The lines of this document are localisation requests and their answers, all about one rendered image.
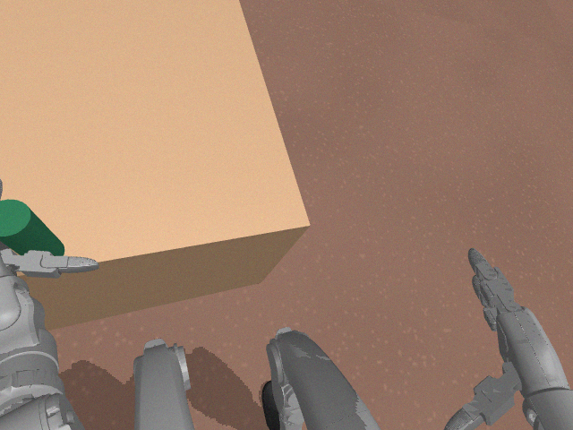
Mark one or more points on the can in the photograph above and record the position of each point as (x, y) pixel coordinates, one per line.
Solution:
(22, 230)

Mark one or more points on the right robot arm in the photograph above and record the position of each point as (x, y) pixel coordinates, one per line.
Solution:
(549, 409)

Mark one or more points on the left robot arm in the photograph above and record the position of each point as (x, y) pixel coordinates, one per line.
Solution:
(32, 395)

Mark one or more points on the right robot hand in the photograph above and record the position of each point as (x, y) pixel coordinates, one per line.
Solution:
(530, 361)

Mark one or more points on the right robot foot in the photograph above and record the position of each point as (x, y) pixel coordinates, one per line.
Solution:
(270, 408)

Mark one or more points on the left robot hand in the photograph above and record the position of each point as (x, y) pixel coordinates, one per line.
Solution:
(41, 264)

